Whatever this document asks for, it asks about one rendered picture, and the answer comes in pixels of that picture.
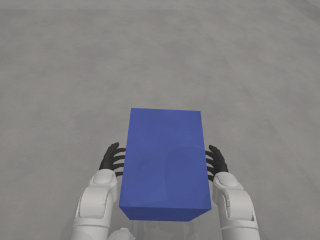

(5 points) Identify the carton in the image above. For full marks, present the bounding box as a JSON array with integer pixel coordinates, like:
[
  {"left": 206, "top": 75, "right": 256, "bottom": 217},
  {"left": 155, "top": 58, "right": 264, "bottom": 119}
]
[{"left": 119, "top": 108, "right": 212, "bottom": 222}]

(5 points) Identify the robot left hand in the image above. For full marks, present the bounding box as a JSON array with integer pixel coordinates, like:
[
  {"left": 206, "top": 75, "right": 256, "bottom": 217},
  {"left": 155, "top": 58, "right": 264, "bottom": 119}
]
[{"left": 99, "top": 142, "right": 126, "bottom": 177}]

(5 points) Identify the robot right forearm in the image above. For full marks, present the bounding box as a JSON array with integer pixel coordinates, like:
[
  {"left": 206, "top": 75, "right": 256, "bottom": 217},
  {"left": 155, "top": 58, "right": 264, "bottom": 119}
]
[{"left": 212, "top": 171, "right": 260, "bottom": 240}]

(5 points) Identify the robot left thigh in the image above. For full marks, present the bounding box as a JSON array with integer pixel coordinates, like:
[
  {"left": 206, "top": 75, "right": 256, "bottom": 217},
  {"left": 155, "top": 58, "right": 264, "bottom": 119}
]
[{"left": 107, "top": 230, "right": 136, "bottom": 240}]

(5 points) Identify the robot right hand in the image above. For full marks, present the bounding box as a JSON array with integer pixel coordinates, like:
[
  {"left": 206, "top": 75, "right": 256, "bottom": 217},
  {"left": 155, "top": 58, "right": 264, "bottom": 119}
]
[{"left": 205, "top": 145, "right": 229, "bottom": 182}]

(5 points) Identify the robot left forearm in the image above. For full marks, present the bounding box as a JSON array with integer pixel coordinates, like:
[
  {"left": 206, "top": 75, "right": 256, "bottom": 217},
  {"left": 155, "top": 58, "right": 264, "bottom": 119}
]
[{"left": 69, "top": 169, "right": 118, "bottom": 240}]

